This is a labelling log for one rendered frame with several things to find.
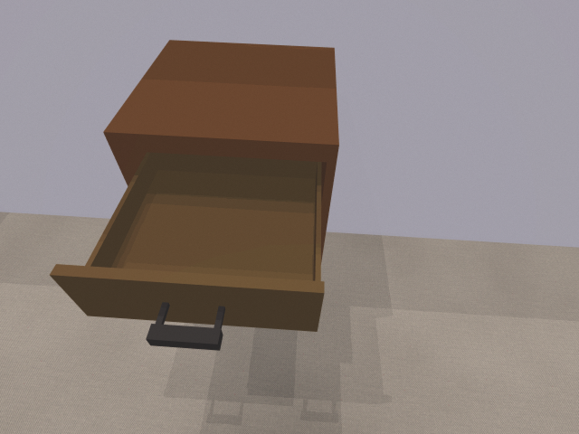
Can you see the handle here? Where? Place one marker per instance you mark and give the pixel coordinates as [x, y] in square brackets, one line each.
[186, 336]

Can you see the cabinet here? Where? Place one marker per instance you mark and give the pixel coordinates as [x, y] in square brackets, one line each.
[234, 99]

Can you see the drawer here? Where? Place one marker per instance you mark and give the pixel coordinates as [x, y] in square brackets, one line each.
[200, 232]

